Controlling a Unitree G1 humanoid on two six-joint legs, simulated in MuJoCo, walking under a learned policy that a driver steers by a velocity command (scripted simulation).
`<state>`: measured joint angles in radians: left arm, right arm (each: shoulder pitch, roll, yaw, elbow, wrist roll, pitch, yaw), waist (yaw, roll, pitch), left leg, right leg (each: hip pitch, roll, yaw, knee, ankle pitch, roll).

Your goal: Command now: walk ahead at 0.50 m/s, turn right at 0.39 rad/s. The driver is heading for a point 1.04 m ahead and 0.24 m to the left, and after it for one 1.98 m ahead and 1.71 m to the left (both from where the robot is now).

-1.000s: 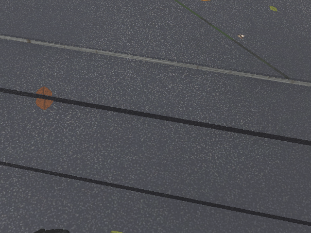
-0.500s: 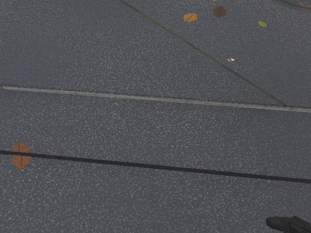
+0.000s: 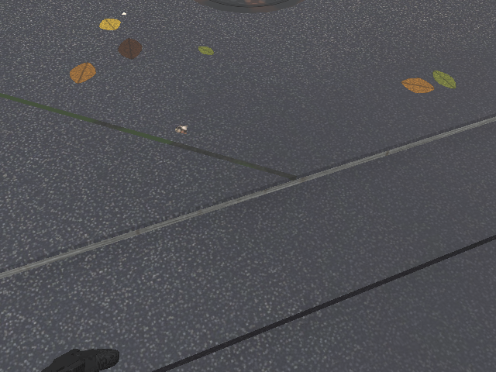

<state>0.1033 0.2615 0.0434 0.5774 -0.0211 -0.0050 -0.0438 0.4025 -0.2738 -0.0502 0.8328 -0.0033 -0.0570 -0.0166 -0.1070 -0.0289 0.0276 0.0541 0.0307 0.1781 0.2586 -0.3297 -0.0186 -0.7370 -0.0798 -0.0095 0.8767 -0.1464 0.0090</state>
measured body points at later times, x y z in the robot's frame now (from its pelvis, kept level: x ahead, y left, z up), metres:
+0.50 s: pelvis +0.27 -0.02 +0.04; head +0.28 -0.01 +0.49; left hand +0.30 +0.26 -0.09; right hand +0.45 -0.26 -0.06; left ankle +0.42 +0.15 -0.64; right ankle +0.20 -0.13 -0.70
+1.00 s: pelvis +0.50 +0.06 +0.06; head +0.51 +0.07 +0.51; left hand +0.59 +0.39 -0.01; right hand +0.72 -0.15 -0.05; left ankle +0.45 +0.15 -0.68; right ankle +0.60 -0.02 -0.66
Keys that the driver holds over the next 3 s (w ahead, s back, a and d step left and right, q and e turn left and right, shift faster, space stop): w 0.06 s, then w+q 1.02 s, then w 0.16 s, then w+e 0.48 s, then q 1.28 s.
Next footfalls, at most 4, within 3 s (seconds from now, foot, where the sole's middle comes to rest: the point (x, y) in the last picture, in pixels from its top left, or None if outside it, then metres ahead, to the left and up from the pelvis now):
0.06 right None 0.24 -0.14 -0.74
0.60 left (168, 361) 0.50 0.16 -0.70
1.02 right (232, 304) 0.63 -0.01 -0.70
1.40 left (80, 272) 0.76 0.40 -0.68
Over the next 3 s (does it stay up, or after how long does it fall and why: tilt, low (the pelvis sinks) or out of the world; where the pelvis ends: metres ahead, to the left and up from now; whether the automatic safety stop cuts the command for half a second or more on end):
stays up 0.99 0.35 0.11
